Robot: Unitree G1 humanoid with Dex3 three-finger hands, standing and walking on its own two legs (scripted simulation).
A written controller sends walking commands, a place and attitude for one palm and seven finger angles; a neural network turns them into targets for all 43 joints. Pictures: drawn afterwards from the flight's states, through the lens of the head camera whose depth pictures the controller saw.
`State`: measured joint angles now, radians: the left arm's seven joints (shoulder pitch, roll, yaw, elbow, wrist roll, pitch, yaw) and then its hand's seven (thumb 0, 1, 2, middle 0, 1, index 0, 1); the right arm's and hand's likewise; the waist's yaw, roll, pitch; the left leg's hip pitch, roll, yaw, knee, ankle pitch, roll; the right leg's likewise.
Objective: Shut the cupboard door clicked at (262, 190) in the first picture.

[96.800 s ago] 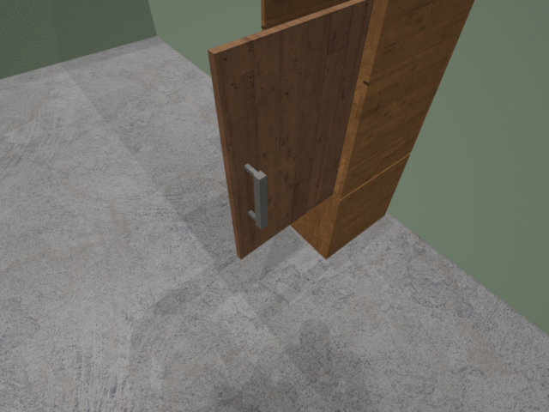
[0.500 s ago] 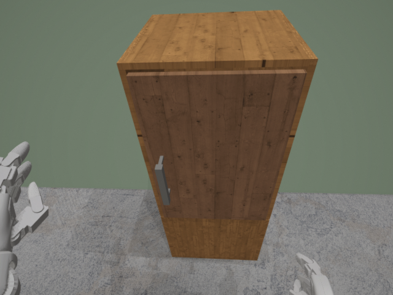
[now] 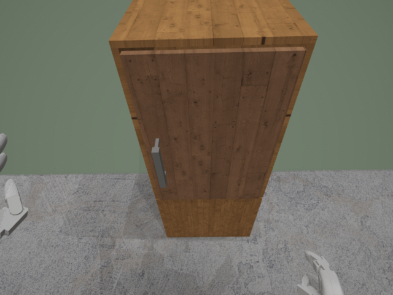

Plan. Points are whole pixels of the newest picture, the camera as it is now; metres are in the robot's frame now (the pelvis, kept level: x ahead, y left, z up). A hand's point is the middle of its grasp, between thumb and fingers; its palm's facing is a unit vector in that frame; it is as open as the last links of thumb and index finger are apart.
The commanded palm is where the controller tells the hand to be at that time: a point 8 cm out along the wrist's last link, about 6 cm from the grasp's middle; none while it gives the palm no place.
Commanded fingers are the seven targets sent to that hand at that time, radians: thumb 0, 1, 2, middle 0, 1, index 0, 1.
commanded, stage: step back with the hand held close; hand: left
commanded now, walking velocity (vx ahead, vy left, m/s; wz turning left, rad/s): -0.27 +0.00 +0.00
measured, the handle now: (160, 164) +0.49 +0.15 -0.09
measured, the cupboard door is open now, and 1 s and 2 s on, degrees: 0 0 0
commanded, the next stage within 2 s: stop stepping back and stand still in 0.92 s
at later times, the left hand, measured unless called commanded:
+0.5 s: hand out of the picture +0.13 +0.27 +0.17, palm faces +0.50 -0.76 -0.41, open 7.5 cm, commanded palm +0.07 +0.30 +0.18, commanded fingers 0.00 0.90 0.90 -0.20 -0.30 -0.20 -0.30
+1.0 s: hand out of the picture +0.06 +0.25 +0.17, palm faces +0.38 -0.80 -0.46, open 7.5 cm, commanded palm -0.01 +0.31 +0.18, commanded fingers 0.00 0.90 0.90 -0.20 -0.30 -0.20 -0.30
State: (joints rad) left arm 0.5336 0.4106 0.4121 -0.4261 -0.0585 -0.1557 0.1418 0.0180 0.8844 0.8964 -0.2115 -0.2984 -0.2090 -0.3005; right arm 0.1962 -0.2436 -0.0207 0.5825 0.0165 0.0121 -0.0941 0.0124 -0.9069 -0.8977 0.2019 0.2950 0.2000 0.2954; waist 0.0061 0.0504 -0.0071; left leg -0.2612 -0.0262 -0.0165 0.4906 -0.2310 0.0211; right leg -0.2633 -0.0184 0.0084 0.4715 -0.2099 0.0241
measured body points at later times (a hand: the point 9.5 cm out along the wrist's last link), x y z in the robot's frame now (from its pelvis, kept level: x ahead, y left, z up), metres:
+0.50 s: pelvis -0.06 +0.00 -0.01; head -0.07 +0.01 +0.44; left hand +0.10 +0.30 +0.19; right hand +0.10 -0.24 -0.10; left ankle +0.01 +0.11 -0.73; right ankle +0.02 -0.13 -0.74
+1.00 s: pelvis -0.14 +0.00 -0.01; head -0.14 +0.03 +0.44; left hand +0.03 +0.29 +0.20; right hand +0.05 -0.23 -0.08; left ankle +0.00 +0.11 -0.73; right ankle -0.15 -0.13 -0.74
